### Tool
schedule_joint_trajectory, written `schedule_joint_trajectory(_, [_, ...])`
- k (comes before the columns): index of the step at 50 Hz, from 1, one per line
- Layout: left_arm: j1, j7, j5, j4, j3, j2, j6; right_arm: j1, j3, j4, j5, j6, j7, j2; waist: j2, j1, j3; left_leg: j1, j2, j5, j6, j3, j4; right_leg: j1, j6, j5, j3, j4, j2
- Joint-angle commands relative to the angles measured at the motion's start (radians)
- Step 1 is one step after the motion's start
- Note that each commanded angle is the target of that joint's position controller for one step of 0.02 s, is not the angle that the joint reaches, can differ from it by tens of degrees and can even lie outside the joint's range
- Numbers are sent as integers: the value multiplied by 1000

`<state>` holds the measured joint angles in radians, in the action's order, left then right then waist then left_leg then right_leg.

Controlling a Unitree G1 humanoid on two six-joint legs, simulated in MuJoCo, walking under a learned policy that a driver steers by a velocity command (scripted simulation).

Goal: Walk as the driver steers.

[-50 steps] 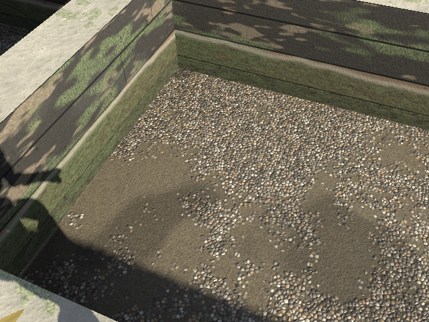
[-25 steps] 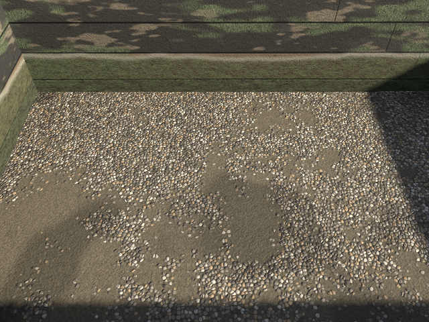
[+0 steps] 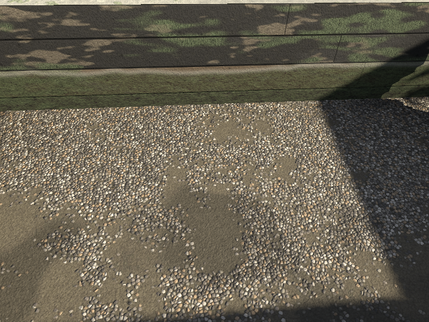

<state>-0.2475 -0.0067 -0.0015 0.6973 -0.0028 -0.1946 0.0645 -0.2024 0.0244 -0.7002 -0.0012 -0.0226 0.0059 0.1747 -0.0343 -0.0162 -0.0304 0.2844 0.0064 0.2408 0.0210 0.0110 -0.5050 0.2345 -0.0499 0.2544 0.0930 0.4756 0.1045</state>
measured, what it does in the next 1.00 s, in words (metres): walks ahead: left foot, then right foot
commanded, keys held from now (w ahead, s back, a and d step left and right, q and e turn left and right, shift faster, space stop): w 1.00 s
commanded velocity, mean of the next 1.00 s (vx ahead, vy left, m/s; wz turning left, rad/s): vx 0.39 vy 0.00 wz -0.03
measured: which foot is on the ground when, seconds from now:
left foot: down 0.00-0.28, up 0.30-0.46, down 0.48-0.84, up 0.86-1.00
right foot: down 0.00-0.48, up 0.50-0.80, down 0.82-1.00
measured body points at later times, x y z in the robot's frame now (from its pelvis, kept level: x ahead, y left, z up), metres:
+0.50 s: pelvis +0.08 +0.00 -0.02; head +0.09 +0.02 +0.43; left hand +0.14 +0.26 -0.15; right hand +0.25 -0.24 -0.11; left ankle +0.10 +0.09 -0.74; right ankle +0.00 -0.09 -0.73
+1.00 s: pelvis +0.13 -0.03 -0.01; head +0.14 -0.04 +0.44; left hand +0.28 +0.19 -0.11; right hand +0.30 -0.27 -0.11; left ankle +0.12 +0.09 -0.70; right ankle +0.18 -0.13 -0.74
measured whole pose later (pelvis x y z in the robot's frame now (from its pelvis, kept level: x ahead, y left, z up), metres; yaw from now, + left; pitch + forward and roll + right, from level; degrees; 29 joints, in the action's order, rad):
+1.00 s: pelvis +0.13 -0.03 -0.01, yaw +0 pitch +0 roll +0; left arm -0.20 -0.02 0.02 0.63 -0.04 -0.18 0.01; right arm -0.15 -0.01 -0.63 -0.02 -0.07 0.02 0.24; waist 0.02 -0.01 0.01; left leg 0.43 0.08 0.46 -0.03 -0.08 -0.94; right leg 0.39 -0.04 0.23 0.01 0.61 0.04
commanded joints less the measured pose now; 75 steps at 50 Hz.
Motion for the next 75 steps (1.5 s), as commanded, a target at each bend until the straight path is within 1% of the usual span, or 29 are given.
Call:
schedule_joint_trajectory(1, [-1,3,10,-50,29,-110,-14,17,-35,55,7,19,5,136,137,8,-16,-66,-82,161,29,-131,159,23,-11,35,79,-67,-73])
schedule_joint_trajectory(5, [13,-1,25,-63,24,-89,-29,-9,-54,62,1,-1,16,158,125,24,42,-78,-158,432,112,-254,212,165,-25,141,-11,55,-37])
schedule_joint_trajectory(10, [-26,-6,14,-66,23,-83,-48,22,-65,78,-1,5,23,152,91,6,50,-79,-130,216,128,-213,94,152,-39,87,-17,92,-64])
schedule_joint_trajectory(12, [-61,-10,9,-58,29,-105,-52,52,-62,97,3,9,20,133,11,-7,40,-27,-54,65,98,-113,-41,81,-61,27,54,51,-85])
schedule_joint_trajectory(15, [-122,-19,-6,-57,52,-181,-59,74,-53,126,-8,18,20,128,-144,-40,50,280,41,128,35,27,-260,-156,-157,-326,318,12,-245])
schedule_joint_trajectory(19, [-175,-33,5,-30,56,-190,-54,84,-57,138,-2,31,4,126,-84,-55,8,394,12,281,16,0,-376,-271,-205,-740,337,74,-312])
schedule_joint_trajectory(22, [-68,-21,-3,-42,52,-179,-51,14,-46,109,-4,32,6,100,-87,13,-3,103,31,148,29,47,-207,-62,-135,-684,204,74,-239])
schedule_joint_trajectory(23, [-13,-17,-25,-52,54,-191,-56,-66,-50,79,-12,24,10,97,-85,66,-28,-101,54,15,45,54,-118,55,-96,-656,150,121,-187])
schedule_joint_trajectory(24, [32,-13,-35,-70,54,-179,-64,-180,-67,47,-22,16,15,147,-17,124,-65,-311,6,-96,82,-63,-81,199,-47,-538,93,267,-116])
schedule_joint_trajectory(25, [45,-13,-38,-108,49,-151,-69,-281,-96,41,-26,12,18,270,202,167,-125,-410,-233,-199,187,-389,28,353,-1,-113,-29,584,7])
schedule_joint_trajectory(26, [48,-21,-10,-112,66,-183,-63,-289,-100,34,2,0,13,259,251,177,-81,-353,-373,-332,272,-588,98,485,26,271,36,738,64])
schedule_joint_trajectory(28, [77,-24,12,-117,63,-168,-55,-138,-70,74,5,10,11,170,137,93,16,-188,-338,-325,276,-444,75,524,58,206,97,855,17])
schedule_joint_trajectory(30, [33,-25,13,-111,55,-143,-46,-41,-44,89,1,27,12,119,147,19,29,-27,-233,-403,196,-273,101,398,88,120,113,721,-20])
schedule_joint_trajectory(34, [0,-21,18,-94,45,-118,-24,-27,-43,71,-5,42,-2,138,145,-22,-15,33,-170,-550,158,-131,78,244,101,22,20,515,-44])
schedule_joint_trajectory(38, [101,-11,28,-130,13,-85,-21,-26,-46,71,-7,11,4,169,172,29,-42,17,-152,-406,139,-143,89,87,73,51,-95,272,-75])
schedule_joint_trajectory(41, [46,-10,41,-119,2,-77,-37,-11,-47,88,-4,-22,11,159,83,2,-25,88,-120,-57,93,-177,24,-79,30,-33,-106,91,-82])
schedule_joint_trajectory(42, [-12,-14,58,-114,6,-112,-42,0,-34,105,-9,-24,15,118,-39,-22,-22,181,-46,7,47,-111,-107,-165,-4,-190,10,86,-164])
schedule_joint_trajectory(43, [-28,-8,21,-106,29,-192,-44,12,-23,140,-18,-27,19,81,-260,-38,-37,204,66,214,3,25,-243,-75,-88,-164,199,-33,-275])
schedule_joint_trajectory(44, [-36,-5,10,-112,28,-191,-42,55,-37,159,-25,-32,26,125,-289,-70,6,286,78,322,-8,-7,-340,-65,-143,-120,342,-109,-341])
schedule_joint_trajectory(46, [6,-15,20,-128,19,-161,-51,87,-53,162,-10,-26,24,148,-154,-44,-4,303,81,288,-34,-106,-510,-19,-181,-211,341,-107,-359])
schedule_joint_trajectory(48, [87,-20,20,-141,10,-138,-68,63,-46,161,-12,-25,18,120,-115,21,-60,231,60,222,-55,-136,-512,25,-159,-303,257,-95,-332])
schedule_joint_trajectory(51, [152,-9,24,-149,-5,-104,-83,80,-31,162,-28,-44,16,92,-94,48,-90,79,40,168,-63,-88,-334,88,-112,-330,150,-90,-272])
schedule_joint_trajectory(53, [150,-2,18,-143,-2,-114,-75,105,-19,165,-26,-53,8,75,-99,40,-94,-1,37,144,-44,-47,-208,94,-97,-145,156,-108,-251])
schedule_joint_trajectory(56, [170,-5,-5,-147,-1,-122,-40,70,2,156,-49,-55,-12,29,-23,60,-66,-215,31,73,24,-25,-57,233,-23,147,155,-113,-215])
schedule_joint_trajectory(58, [196,4,4,-177,-13,-88,-34,113,-21,172,-20,-51,-17,119,213,58,-24,-118,-80,255,73,-232,82,249,42,130,-39,16,-89])
schedule_joint_trajectory(59, [225,5,13,-190,-9,-106,-37,142,-24,184,-14,-47,-18,140,256,53,36,-52,-132,279,80,-330,166,243,54,85,-72,60,-78])
schedule_joint_trajectory(65, [184,10,30,-153,-15,-85,-55,193,-7,206,-11,-34,-10,104,135,6,4,-6,-70,163,59,-260,142,27,49,21,-76,28,-93])
schedule_joint_trajectory(66, [212,15,27,-166,-27,-52,-53,200,0,211,-15,-38,-11,88,107,1,5,13,-58,149,44,-232,121,-4,48,-2,-68,24,-97])
schedule_joint_trajectory(75, [245,12,22,-176,-23,-75,-39,169,11,222,-17,-29,-19,71,-1,20,2,-10,2,49,15,-127,19,-25,21,-27,-11,45,-129])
